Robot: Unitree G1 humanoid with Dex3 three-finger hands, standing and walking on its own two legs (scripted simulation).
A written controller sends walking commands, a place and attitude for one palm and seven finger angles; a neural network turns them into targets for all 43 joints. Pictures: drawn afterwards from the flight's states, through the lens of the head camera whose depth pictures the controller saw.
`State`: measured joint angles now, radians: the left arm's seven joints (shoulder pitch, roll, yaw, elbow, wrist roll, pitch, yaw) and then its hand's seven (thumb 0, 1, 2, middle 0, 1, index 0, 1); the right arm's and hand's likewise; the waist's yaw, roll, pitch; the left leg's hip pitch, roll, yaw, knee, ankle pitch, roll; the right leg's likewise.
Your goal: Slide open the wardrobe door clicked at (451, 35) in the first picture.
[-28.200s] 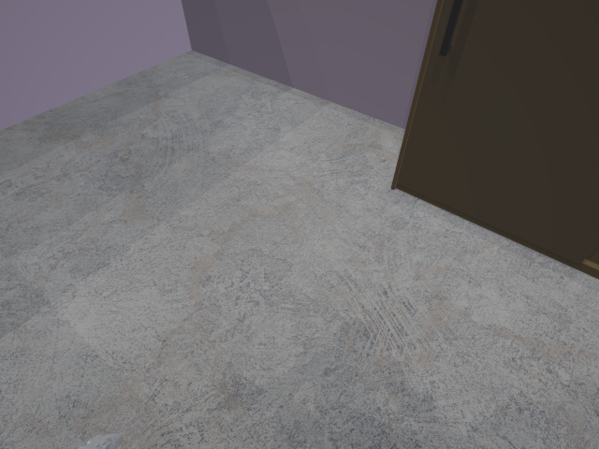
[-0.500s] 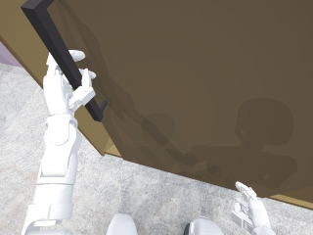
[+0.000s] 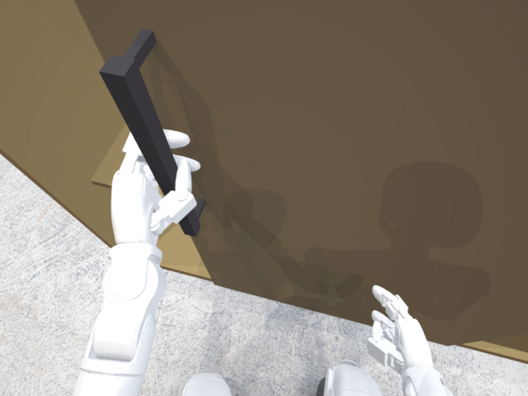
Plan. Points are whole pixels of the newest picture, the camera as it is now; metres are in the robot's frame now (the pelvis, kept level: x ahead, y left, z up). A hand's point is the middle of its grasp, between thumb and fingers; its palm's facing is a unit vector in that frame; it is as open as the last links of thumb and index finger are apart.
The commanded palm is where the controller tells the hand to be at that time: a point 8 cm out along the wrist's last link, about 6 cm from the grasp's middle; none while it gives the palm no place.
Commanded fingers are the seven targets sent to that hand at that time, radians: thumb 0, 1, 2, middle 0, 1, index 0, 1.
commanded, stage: step sideways, sliding the door along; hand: left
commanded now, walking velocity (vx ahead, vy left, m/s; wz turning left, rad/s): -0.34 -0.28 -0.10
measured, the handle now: (175, 163) +0.36 +0.20 +0.11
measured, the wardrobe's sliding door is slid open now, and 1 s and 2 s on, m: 0.33 0.66 0.66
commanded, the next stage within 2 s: stop walking and hold the door there in 1.48 s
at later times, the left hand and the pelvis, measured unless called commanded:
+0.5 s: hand (363, 244) +0.29 -0.04 +0.12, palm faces -0.09 -1.00 -0.02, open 6.1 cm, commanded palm +0.27 -0.02 +0.11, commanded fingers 0.00 0.90 0.90 -0.45 -1.40 -0.45 -1.40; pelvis -0.04 -0.12 +0.00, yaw -5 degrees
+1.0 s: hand (472, 267) +0.29 -0.16 +0.12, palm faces +0.08 -1.00 -0.05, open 6.1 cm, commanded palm +0.26 -0.18 +0.11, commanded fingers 0.00 0.90 0.90 -0.45 -1.40 -0.45 -1.40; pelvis -0.11 -0.28 -0.01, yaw -6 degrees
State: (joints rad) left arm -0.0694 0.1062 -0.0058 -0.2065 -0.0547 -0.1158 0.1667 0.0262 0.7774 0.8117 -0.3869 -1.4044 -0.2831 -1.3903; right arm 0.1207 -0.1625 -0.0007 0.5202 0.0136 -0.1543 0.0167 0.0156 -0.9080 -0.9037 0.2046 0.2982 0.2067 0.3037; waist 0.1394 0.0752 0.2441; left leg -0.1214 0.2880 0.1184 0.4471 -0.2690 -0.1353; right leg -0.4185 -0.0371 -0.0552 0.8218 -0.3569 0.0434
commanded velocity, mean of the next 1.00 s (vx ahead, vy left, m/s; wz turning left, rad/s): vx -0.01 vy -0.29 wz -0.02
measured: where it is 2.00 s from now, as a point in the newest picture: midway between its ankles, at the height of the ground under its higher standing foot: outside the picture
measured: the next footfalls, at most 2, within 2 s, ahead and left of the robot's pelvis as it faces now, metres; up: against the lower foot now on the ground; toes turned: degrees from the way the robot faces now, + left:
right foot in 0.08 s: +0.09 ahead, -0.19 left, +0.00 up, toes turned -5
left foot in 0.30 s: +0.01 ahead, +0.04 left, +0.00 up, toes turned +8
